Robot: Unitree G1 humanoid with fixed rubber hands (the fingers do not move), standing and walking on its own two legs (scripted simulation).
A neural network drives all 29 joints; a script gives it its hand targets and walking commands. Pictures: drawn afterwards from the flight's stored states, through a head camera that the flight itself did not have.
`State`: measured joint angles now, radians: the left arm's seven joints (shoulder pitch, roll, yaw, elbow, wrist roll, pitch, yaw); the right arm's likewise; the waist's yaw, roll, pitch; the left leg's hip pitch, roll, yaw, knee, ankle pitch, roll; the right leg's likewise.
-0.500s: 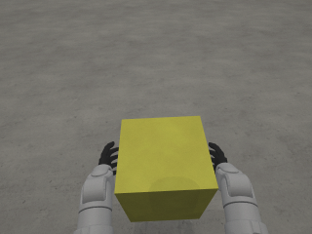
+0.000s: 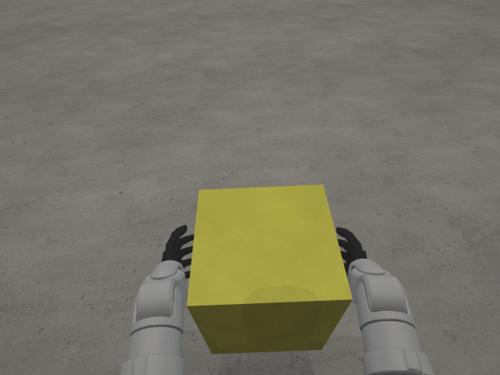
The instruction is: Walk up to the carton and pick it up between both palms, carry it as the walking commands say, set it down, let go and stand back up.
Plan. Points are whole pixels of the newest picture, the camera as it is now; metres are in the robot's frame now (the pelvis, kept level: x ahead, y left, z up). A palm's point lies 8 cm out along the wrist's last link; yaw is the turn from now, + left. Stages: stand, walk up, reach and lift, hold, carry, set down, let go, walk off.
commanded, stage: reach and lift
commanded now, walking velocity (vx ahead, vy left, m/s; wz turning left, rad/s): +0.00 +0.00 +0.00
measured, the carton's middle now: (264, 274) +0.30 +0.00 -0.01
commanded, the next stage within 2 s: hold in 0.46 s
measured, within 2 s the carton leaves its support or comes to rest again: neither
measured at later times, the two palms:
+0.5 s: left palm (173, 284) +0.27 +0.15 +0.03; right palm (359, 282) +0.26 -0.16 +0.03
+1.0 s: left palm (172, 286) +0.26 +0.15 +0.03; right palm (359, 285) +0.26 -0.15 +0.02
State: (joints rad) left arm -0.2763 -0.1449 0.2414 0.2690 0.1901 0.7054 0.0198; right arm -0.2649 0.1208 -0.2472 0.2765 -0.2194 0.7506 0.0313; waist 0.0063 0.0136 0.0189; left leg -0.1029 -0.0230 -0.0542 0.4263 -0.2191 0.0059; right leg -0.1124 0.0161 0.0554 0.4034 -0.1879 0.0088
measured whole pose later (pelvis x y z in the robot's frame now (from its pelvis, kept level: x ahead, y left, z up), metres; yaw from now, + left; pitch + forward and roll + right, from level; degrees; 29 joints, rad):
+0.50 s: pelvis +0.00 -0.01 +0.00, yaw +0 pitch -7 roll +0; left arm -0.16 -0.13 0.18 0.15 0.17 0.72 0.01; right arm -0.15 0.13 -0.18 0.15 -0.21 0.78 0.02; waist 0.01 0.00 0.05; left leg -0.07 -0.02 -0.05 0.41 -0.21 0.00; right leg -0.08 0.02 0.06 0.40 -0.19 0.00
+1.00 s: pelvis -0.01 +0.00 +0.00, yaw +0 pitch -8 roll +0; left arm -0.21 -0.14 0.21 0.21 0.17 0.72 0.01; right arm -0.20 0.14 -0.22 0.20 -0.21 0.77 0.02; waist 0.01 0.00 0.06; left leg -0.10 -0.03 -0.05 0.46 -0.22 0.00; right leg -0.12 0.02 0.06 0.45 -0.19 0.01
